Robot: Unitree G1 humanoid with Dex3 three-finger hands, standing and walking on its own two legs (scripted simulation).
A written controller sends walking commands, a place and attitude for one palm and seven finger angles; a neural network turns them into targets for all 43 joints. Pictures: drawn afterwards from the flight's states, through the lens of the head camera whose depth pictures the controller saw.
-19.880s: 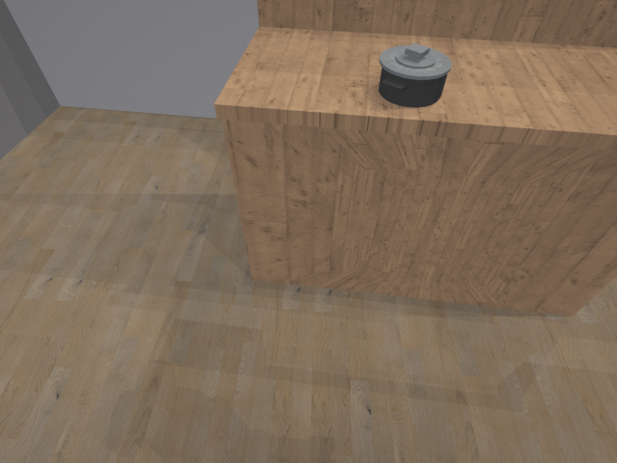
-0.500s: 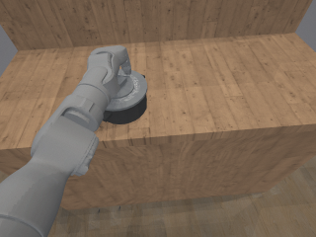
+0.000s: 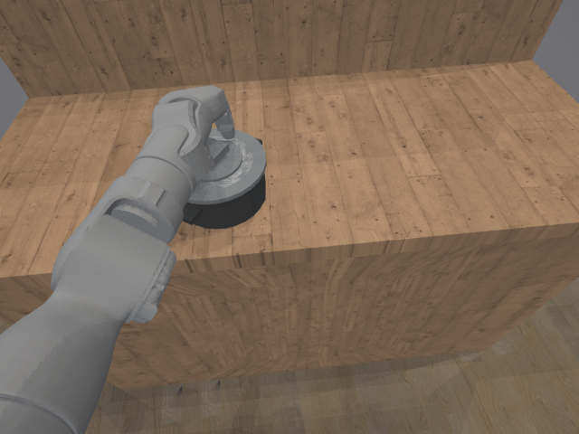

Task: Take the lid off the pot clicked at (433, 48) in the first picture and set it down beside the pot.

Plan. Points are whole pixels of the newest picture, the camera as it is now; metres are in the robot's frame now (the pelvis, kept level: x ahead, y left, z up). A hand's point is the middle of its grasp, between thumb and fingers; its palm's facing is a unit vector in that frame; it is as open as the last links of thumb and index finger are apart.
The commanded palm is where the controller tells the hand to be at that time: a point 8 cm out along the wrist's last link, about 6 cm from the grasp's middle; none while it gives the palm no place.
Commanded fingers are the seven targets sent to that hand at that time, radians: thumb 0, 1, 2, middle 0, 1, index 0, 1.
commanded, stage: lower the open fingers around the knob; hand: left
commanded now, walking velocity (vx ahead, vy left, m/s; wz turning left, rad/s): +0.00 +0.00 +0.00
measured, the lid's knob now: (210, 151) +0.51 +0.08 +0.12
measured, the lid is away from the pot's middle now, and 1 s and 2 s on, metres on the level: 0.00 0.00 0.00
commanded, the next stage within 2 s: close the fingers and squeeze the knob in 0.52 s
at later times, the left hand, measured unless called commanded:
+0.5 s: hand (203, 150) +0.48 +0.08 +0.15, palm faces -0.36 -0.02 -0.93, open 10.1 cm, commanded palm +0.48 +0.08 +0.19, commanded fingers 0.00 -0.37 1.59 -0.85 -0.08 -0.85 -0.08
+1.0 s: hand (210, 154) +0.48 +0.08 +0.14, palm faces -0.36 -0.05 -0.93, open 9.6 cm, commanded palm +0.48 +0.08 +0.19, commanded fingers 0.00 0.06 1.00 -0.56 -0.92 -0.56 -0.92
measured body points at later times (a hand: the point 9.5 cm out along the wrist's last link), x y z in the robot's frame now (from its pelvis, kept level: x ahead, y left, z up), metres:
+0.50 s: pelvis +0.00 +0.00 +0.00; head +0.04 -0.02 +0.45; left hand +0.50 +0.08 +0.20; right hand +0.05 -0.26 -0.14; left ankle -0.01 +0.08 -0.74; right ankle -0.02 -0.11 -0.74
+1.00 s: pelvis +0.00 +0.00 +0.00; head +0.04 -0.03 +0.45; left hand +0.49 +0.08 +0.19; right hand +0.08 -0.26 -0.14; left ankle -0.01 +0.08 -0.74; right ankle -0.02 -0.11 -0.74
